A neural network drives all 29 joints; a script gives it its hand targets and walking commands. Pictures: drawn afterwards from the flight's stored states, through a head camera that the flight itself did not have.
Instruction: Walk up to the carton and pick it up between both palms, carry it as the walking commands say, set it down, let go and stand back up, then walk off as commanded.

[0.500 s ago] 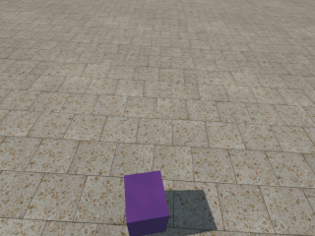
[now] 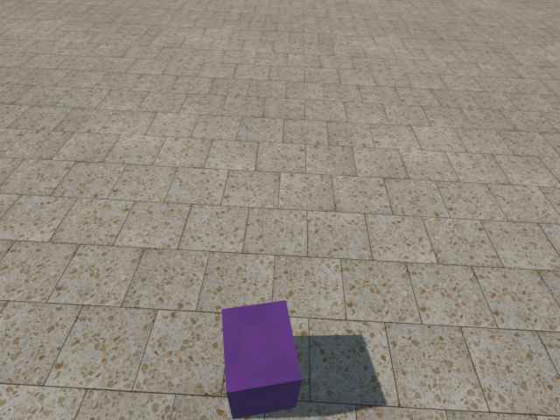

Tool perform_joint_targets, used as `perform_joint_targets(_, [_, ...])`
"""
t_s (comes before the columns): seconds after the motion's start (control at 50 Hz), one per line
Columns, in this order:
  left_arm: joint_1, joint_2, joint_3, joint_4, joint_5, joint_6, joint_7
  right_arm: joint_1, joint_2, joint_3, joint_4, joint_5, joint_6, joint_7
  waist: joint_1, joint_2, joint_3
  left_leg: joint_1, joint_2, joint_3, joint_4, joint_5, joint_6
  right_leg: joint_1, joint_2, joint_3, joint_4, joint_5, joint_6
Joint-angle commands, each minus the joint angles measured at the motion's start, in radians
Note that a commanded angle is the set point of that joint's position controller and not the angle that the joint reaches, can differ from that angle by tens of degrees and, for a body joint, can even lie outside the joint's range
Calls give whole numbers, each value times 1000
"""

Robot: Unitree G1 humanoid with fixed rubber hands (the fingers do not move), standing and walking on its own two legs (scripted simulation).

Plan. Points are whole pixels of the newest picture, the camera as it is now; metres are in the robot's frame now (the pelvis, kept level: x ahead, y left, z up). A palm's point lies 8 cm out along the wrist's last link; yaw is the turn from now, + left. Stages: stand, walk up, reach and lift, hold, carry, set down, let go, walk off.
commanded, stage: stand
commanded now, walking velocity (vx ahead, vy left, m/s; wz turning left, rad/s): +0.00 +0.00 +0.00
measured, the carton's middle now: (259, 359) +0.47 +0.06 -0.65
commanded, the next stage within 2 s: walk off in 0.16 s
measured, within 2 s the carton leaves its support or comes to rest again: neither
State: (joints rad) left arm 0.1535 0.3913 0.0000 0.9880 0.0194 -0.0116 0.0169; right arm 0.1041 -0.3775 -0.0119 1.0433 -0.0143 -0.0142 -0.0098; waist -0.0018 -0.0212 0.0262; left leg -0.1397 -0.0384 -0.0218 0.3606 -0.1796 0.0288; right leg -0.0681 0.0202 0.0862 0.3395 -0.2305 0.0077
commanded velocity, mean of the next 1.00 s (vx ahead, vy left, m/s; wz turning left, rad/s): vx -0.17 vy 0.00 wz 0.00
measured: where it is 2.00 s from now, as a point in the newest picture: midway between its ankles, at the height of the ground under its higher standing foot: outside the picture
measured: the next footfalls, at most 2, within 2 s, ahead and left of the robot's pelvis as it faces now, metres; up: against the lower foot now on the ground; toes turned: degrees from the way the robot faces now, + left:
left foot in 1.22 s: -0.24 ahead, +0.09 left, +0.00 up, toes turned +6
right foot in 1.68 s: -0.35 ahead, -0.17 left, +0.00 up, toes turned +3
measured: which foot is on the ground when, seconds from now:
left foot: down 0.00-0.78, up 0.80-1.00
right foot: down 0.00-1.00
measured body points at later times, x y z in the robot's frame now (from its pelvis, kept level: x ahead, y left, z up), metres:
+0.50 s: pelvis -0.01 +0.00 +0.00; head +0.00 +0.01 +0.45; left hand +0.07 +0.30 -0.13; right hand +0.08 -0.31 -0.12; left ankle +0.01 +0.10 -0.75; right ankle -0.03 -0.13 -0.75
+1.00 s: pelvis -0.13 -0.05 -0.01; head -0.10 -0.08 +0.44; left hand -0.06 +0.23 -0.12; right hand -0.06 -0.33 -0.16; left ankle -0.21 +0.10 -0.64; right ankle -0.07 -0.14 -0.75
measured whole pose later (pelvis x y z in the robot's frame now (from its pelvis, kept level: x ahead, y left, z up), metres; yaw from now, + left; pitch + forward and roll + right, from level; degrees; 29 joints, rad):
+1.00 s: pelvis -0.13 -0.05 -0.01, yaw +3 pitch -1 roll +2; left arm 0.16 0.26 0.01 0.93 0.02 0.06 0.05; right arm 0.16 -0.31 -0.07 1.02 -0.02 0.10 -0.04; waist 0.01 0.03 0.09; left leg -0.40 -0.07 -0.09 1.20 -0.45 -0.08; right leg -0.28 -0.02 -0.04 0.48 -0.17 -0.05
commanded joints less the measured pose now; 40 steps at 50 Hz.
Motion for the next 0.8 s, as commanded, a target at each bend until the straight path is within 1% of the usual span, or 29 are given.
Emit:
perform_joint_targets(0.0, [-27,161,31,-39,-1,-10,4,-41,-177,-30,-40,1,-10,-4,0,20,-27,49,141,-126,-53,134,4,-67,-113,78,-55,125,-25])
perform_joint_targets(0.32, [-37,168,30,-18,-4,-10,2,-48,-183,-28,-24,3,-12,-3,0,20,-30,56,145,-125,-63,142,4,-63,-118,77,-64,130,-27])
perform_joint_targets(0.34, [-37,158,27,-15,-6,-10,1,-46,-171,-23,-21,7,-13,-2,0,25,-26,52,150,-126,-60,176,0,-63,-123,75,-60,157,-22])
perform_joint_targets(0.38, [15,75,7,22,-13,8,2,-2,-90,-3,7,14,7,-1,5,21,-32,57,157,-115,-46,281,-7,-60,-130,63,-40,238,-8])
perform_joint_targets(0.4, [27,84,7,22,-10,21,7,22,-98,-6,11,13,21,-2,3,26,-22,50,160,-113,-28,340,-11,-57,-133,57,-15,285,-3])
perform_joint_targets(0.44, [38,119,17,23,-8,37,14,24,-135,-18,7,12,37,-5,6,29,-45,40,165,-113,10,385,-8,-67,-131,44,38,301,-1])
perform_joint_targets(0.48, [40,131,24,16,-9,47,20,21,-154,-29,-1,10,48,-8,7,39,-62,15,173,-123,36,392,7,-87,-121,35,90,281,-8])
perform_joint_targets(0.52, [45,121,27,6,-9,55,25,22,-156,-36,-10,10,58,-12,8,53,-68,-20,192,-148,43,385,27,-110,-109,28,144,250,-15])
perform_joint_targets(0.56, [58,99,27,-4,-7,62,28,30,-153,-44,-17,10,69,-15,6,77,-75,-57,221,-183,36,382,57,-127,-85,16,210,195,-18])
perform_joint_targets(0.58, [70,85,26,-9,-5,65,29,33,-153,-48,-21,9,75,-17,6,97,-81,-75,241,-206,26,380,76,-135,-70,7,249,157,-17])
perform_joint_targets(0.6, [87,72,25,-11,-4,68,29,27,-151,-51,-28,7,81,-18,10,130,-90,-101,269,-231,11,378,100,-130,-51,-10,309,95,-15])
perform_joint_targets(0.62, [106,61,27,-11,-2,72,29,7,-144,-52,-40,3,85,-20,18,172,-100,-149,309,-259,-10,379,131,-111,-28,-34,391,-30,-13])
perform_joint_targets(0.64, [126,49,28,-9,0,77,29,-25,-135,-51,-57,-2,87,-22,30,201,-97,-207,349,-279,-22,400,163,-97,-13,-57,472,-186,-14])
perform_joint_targets(0.66, [136,30,25,-7,-3,82,30,-40,-121,-47,-66,-10,88,-22,34,197,-88,-223,364,-282,-22,440,177,-108,-13,-62,509,-287,-15])
perform_joint_targets(0.68, [142,11,21,-7,-6,84,32,-43,-112,-44,-67,-16,89,-23,36,174,-77,-212,356,-272,-13,460,165,-124,-29,-57,477,-288,-15])
perform_joint_targets(0.7, [156,1,20,-5,-8,82,34,-50,-108,-44,-66,-17,92,-26,42,160,-72,-183,328,-252,12,442,132,-131,-45,-59,391,-233,-12])
perform_joint_targets(0.72, [172,2,21,1,-7,76,36,-54,-107,-45,-65,-9,98,-25,40,150,-66,-149,289,-230,53,396,93,-133,-48,-75,255,-144,-10])
perform_joint_targets(0.74, [175,21,26,-1,-3,68,36,-28,-100,-47,-60,4,103,-23,25,115,-53,-144,243,-204,107,295,47,-130,-58,-51,124,-49,-13])
perform_joint_targets(0.76, [161,84,40,-20,7,61,35,43,-69,-46,-57,13,106,-19,-4,-76,-54,-199,129,-116,245,55,-15,-120,-206,148,-57,60,-45])
perform_joint_targets(0.78, [88,189,67,-58,10,65,28,29,-23,-44,-87,2,107,-30,19,-331,-4,-315,-59,5,539,-420,-60,-239,-465,369,-132,275,-193])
